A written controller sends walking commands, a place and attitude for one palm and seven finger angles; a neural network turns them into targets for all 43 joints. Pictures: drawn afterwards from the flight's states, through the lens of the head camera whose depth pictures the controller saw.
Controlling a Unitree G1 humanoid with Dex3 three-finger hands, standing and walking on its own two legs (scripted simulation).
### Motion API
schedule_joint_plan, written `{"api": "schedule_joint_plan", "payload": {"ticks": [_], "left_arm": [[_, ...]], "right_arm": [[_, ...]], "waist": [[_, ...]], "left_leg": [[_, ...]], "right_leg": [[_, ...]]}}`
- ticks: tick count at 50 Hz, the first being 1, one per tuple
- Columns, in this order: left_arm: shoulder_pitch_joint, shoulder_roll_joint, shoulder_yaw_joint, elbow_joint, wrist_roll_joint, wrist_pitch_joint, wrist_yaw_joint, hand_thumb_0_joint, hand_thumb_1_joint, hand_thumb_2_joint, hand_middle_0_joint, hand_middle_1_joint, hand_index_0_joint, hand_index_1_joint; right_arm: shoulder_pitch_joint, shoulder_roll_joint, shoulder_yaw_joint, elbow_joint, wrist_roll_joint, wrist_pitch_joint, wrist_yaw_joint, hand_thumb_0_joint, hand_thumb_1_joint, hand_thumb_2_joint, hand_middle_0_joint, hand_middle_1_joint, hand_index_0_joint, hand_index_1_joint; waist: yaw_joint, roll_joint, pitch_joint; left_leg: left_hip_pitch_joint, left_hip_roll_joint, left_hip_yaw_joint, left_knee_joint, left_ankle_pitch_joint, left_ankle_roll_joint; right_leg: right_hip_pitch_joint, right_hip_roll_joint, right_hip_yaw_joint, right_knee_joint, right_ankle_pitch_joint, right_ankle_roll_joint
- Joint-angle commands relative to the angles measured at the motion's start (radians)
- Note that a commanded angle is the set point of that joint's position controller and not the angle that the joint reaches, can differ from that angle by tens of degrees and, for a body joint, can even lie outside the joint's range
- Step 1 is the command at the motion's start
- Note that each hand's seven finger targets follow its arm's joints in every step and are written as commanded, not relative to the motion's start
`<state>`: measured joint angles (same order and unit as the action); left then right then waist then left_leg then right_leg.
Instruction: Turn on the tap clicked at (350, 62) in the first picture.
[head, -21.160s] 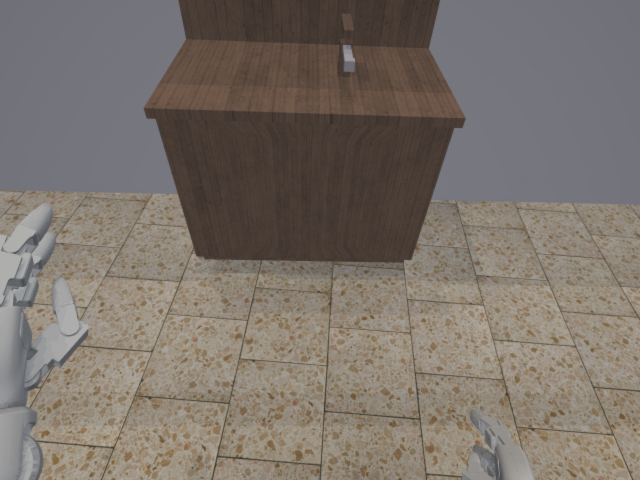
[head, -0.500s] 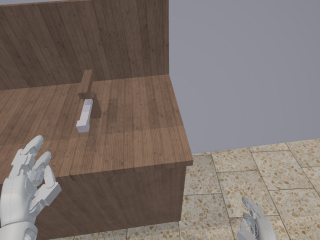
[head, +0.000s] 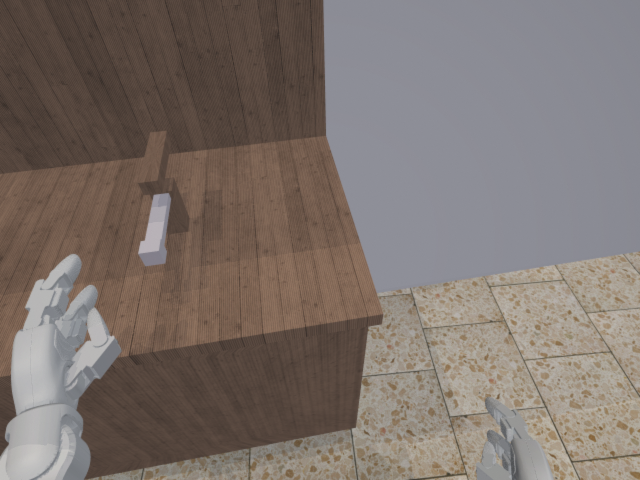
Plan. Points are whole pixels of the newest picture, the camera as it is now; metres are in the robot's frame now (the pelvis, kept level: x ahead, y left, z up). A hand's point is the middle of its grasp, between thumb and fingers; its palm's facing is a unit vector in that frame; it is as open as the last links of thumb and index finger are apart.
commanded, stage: reach beside the lever's end, fingers flat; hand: left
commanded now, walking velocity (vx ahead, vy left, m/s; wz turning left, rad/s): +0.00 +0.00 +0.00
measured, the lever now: (153, 252) +0.39 +0.29 +0.06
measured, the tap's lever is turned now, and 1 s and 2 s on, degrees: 0 0 0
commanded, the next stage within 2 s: push the lever round in 1.64 s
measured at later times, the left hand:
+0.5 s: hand (112, 316) +0.27 +0.27 +0.09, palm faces +0.48 -0.87 -0.09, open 7.6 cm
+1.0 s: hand (115, 288) +0.32 +0.30 +0.07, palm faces +0.50 -0.86 -0.09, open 7.8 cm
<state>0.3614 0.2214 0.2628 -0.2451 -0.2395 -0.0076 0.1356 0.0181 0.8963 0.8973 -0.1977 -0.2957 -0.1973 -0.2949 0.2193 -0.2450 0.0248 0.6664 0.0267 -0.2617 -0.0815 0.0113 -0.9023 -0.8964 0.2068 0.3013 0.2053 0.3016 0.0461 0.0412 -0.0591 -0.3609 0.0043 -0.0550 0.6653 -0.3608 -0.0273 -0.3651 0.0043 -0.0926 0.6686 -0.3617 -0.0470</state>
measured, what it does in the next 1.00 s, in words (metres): stands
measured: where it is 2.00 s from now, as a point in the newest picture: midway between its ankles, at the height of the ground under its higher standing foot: outside the picture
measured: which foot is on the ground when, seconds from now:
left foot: down 0.00-1.00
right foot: down 0.00-1.00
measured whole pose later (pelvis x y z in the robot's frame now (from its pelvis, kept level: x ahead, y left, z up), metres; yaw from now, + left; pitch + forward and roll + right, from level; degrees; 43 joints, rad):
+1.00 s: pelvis -0.01 +0.01 -0.01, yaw -1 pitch +7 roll -1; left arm -0.11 0.30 0.41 0.37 -0.18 -0.19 0.11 0.02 0.90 0.90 -0.16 -0.18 -0.16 -0.18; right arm 0.23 -0.26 0.00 0.71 0.02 -0.14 -0.07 0.01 -0.90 -0.90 0.21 0.30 0.21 0.30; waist 0.00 0.03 -0.06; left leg -0.48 0.01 -0.04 0.73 -0.37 -0.01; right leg -0.48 0.01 -0.07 0.70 -0.35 -0.03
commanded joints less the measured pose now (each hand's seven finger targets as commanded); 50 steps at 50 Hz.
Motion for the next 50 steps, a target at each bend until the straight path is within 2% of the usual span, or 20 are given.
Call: {"api": "schedule_joint_plan", "payload": {"ticks": [1,3,6,7,13,16,17,18,24,27,28,33,36,37,39,42,43,44,47,50], "left_arm": [[-0.072,0.17,0.122,-0.206,0.014,-0.091,0.03,0.0,0.9,0.9,-0.192,-0.278,-0.192,-0.278],[-0.14,0.152,0.088,-0.211,0.024,-0.104,0.032,0.0,0.9,0.9,-0.191,-0.272,-0.191,-0.272],[-0.205,0.165,0.091,-0.155,0.02,-0.114,0.026,0.0,0.9,0.9,-0.188,-0.265,-0.188,-0.265],[-0.23,0.17,0.09,-0.153,0.031,-0.118,0.025,0.0,0.9,0.9,-0.187,-0.263,-0.187,-0.263],[-0.306,0.156,0.055,-0.106,0.046,-0.133,0.019,0.0,0.9,0.9,-0.182,-0.247,-0.182,-0.247],[-0.295,0.184,0.1,-0.039,0.037,-0.126,0.022,0.0,0.9,0.9,-0.18,-0.24,-0.18,-0.24],[-0.277,0.217,0.143,-0.021,0.043,-0.122,0.029,0.0,0.9,0.9,-0.179,-0.238,-0.179,-0.238],[-0.337,0.18,0.097,-0.029,0.043,-0.125,0.029,0.0,0.9,0.9,-0.178,-0.235,-0.178,-0.235],[-0.41,0.173,0.091,0.047,0.053,-0.141,0.041,0.0,0.9,0.9,-0.173,-0.22,-0.173,-0.22],[-0.474,0.24,0.147,0.1,0.062,-0.157,0.04,0.0,0.9,0.9,-0.171,-0.212,-0.171,-0.212],[-0.522,0.213,0.113,0.102,0.063,-0.165,0.035,0.0,0.9,0.9,-0.17,-0.21,-0.17,-0.21],[-0.609,0.252,0.141,0.182,0.065,-0.197,0.021,0.0,0.9,0.9,-0.166,-0.198,-0.166,-0.198],[-0.605,0.261,0.156,0.247,0.054,-0.206,0.006,0.0,0.9,0.9,-0.163,-0.19,-0.163,-0.19],[-0.592,0.305,0.208,0.295,0.056,-0.205,0.006,0.0,0.9,0.9,-0.162,-0.187,-0.162,-0.187],[-0.64,0.297,0.191,0.328,0.051,-0.208,-0.007,0.0,0.9,0.9,-0.161,-0.183,-0.161,-0.183],[-0.652,0.334,0.224,0.348,0.058,-0.221,-0.012,0.0,0.9,0.9,-0.158,-0.175,-0.158,-0.175],[-0.687,0.304,0.191,0.33,0.059,-0.232,-0.014,0.0,0.9,0.9,-0.158,-0.173,-0.158,-0.173],[-0.666,0.311,0.204,0.339,0.059,-0.238,-0.014,0.0,0.9,0.9,-0.157,-0.17,-0.157,-0.17],[-0.704,0.347,0.233,0.401,0.066,-0.256,-0.017,0.0,0.9,0.9,-0.154,-0.163,-0.154,-0.163],[-0.773,0.33,0.202,0.447,0.066,-0.269,-0.028,0.0,0.9,0.9,-0.152,-0.155,-0.152,-0.155]], "right_arm": [[-0.101,-0.109,-0.049,-0.165,-0.001,-0.039,-0.001,0.0,-0.9,-0.9,0.2,0.3,0.2,0.3],[-0.107,-0.107,-0.045,-0.159,-0.001,-0.032,-0.001,0.0,-0.9,-0.9,0.2,0.3,0.2,0.3],[-0.109,-0.118,-0.046,-0.147,0.002,-0.03,-0.007,0.0,-0.9,-0.9,0.2,0.3,0.2,0.3],[-0.118,-0.117,-0.045,-0.139,0.002,-0.026,-0.011,0.0,-0.9,-0.9,0.2,0.3,0.2,0.3],[-0.112,-0.118,-0.046,-0.135,-0.004,-0.019,-0.01,0.0,-0.9,-0.9,0.2,0.3,0.2,0.3],[-0.107,-0.121,-0.05,-0.135,-0.005,-0.006,-0.006,0.0,-0.9,-0.9,0.2,0.3,0.2,0.3],[-0.114,-0.121,-0.053,-0.13,-0.003,0.003,-0.007,0.0,-0.9,-0.9,0.2,0.3,0.2,0.3],[-0.117,-0.117,-0.048,-0.137,-0.002,0.009,-0.006,0.0,-0.9,-0.9,0.2,0.3,0.2,0.3],[-0.115,-0.119,-0.052,-0.133,-0.006,0.025,-0.001,0.0,-0.9,-0.9,0.2,0.3,0.2,0.3],[-0.113,-0.126,-0.053,-0.113,-0.004,0.036,-0.008,0.0,-0.9,-0.9,0.2,0.3,0.2,0.3],[-0.113,-0.127,-0.051,-0.118,-0.005,0.036,-0.007,0.0,-0.9,-0.9,0.2,0.3,0.2,0.3],[-0.099,-0.134,-0.056,-0.101,-0.006,0.039,-0.012,0.0,-0.9,-0.9,0.2,0.3,0.2,0.3],[-0.09,-0.137,-0.06,-0.1,-0.006,0.043,-0.011,0.0,-0.9,-0.9,0.2,0.3,0.2,0.3],[-0.08,-0.139,-0.062,-0.089,-0.005,0.051,-0.013,0.0,-0.9,-0.9,0.2,0.3,0.2,0.3],[-0.075,-0.142,-0.062,-0.094,-0.002,0.059,-0.013,0.0,-0.9,-0.9,0.2,0.3,0.2,0.3],[-0.063,-0.143,-0.067,-0.091,-0.001,0.065,-0.012,0.0,-0.9,-0.9,0.2,0.3,0.2,0.3],[-0.057,-0.14,-0.067,-0.096,-0.004,0.066,-0.009,0.0,-0.9,-0.9,0.2,0.3,0.2,0.3],[-0.048,-0.142,-0.073,-0.096,-0.007,0.066,-0.006,0.0,-0.9,-0.9,0.2,0.3,0.2,0.3],[-0.032,-0.146,-0.075,-0.077,-0.004,0.079,-0.005,0.0,-0.9,-0.9,0.2,0.3,0.2,0.3],[-0.024,-0.152,-0.074,-0.077,-0.002,0.085,-0.004,0.0,-0.9,-0.9,0.2,0.3,0.2,0.3]], "waist": [[0.017,-0.031,-0.141],[-0.002,0.005,-0.113],[-0.016,-0.032,-0.088],[-0.015,-0.009,-0.082],[-0.019,0.032,-0.156],[-0.008,-0.021,-0.171],[0.008,0.001,-0.17],[-0.01,0.001,-0.168],[-0.017,-0.01,-0.159],[-0.021,0.012,-0.149],[-0.035,0.011,-0.159],[-0.04,0.021,-0.198],[-0.036,0.004,-0.216],[-0.025,0.001,-0.203],[-0.039,-0.031,-0.202],[-0.026,0.025,-0.219],[-0.04,0.027,-0.237],[-0.033,0.026,-0.258],[-0.044,0.018,-0.228],[-0.062,-0.001,-0.213]], "left_leg": [[0.01,-0.026,0.026,-0.058,0.294,0.041],[0.017,-0.027,0.023,-0.061,0.272,0.04],[-0.002,-0.024,0.014,-0.063,0.221,0.042],[0.004,-0.025,0.013,-0.068,0.216,0.041],[0.037,-0.025,0.007,-0.066,0.253,0.031],[0.015,-0.024,0.007,-0.067,0.277,0.028],[0.012,-0.024,0.011,-0.069,0.279,0.027],[0.01,-0.025,0.01,-0.071,0.265,0.027],[0.008,-0.021,0.012,-0.067,0.261,0.027],[-0.013,-0.022,0.013,-0.066,0.219,0.03],[-0.008,-0.025,0.014,-0.063,0.216,0.033],[-0.013,-0.027,0.015,-0.053,0.198,0.036],[-0.028,-0.028,0.023,-0.044,0.212,0.039],[-0.044,-0.027,0.018,-0.048,0.208,0.038],[-0.057,-0.027,0.023,-0.043,0.2,0.043],[-0.05,-0.025,0.023,-0.042,0.22,0.041],[-0.035,-0.027,0.027,-0.033,0.239,0.043],[-0.035,-0.026,0.028,-0.028,0.259,0.042],[-0.061,-0.022,0.023,-0.022,0.244,0.043],[-0.081,-0.023,0.024,-0.019,0.204,0.046]], "right_leg": [[0.113,-0.022,0.04,-0.094,0.341,0.035],[0.083,-0.021,0.04,-0.098,0.303,0.033],[0.055,-0.016,0.04,-0.106,0.24,0.033],[0.051,-0.014,0.039,-0.107,0.225,0.03],[0.061,-0.015,0.037,-0.089,0.25,0.024],[0.087,-0.012,0.034,-0.083,0.286,0.025],[0.093,-0.01,0.035,-0.085,0.282,0.022],[0.081,-0.013,0.034,-0.083,0.269,0.024],[0.06,-0.007,0.034,-0.082,0.263,0.025],[0.05,-0.005,0.043,-0.088,0.225,0.022],[0.041,-0.007,0.044,-0.084,0.226,0.024],[0.04,-0.005,0.05,-0.079,0.218,0.023],[0.053,-0.004,0.054,-0.074,0.251,0.027],[0.057,-0.002,0.052,-0.074,0.244,0.024],[0.051,-0.003,0.056,-0.074,0.249,0.029],[0.056,-0.001,0.056,-0.067,0.26,0.025],[0.055,-0.002,0.059,-0.062,0.288,0.027],[0.063,0.0,0.057,-0.055,0.306,0.027],[0.042,0.004,0.058,-0.052,0.292,0.026],[0.012,0.003,0.059,-0.051,0.259,0.029]]}}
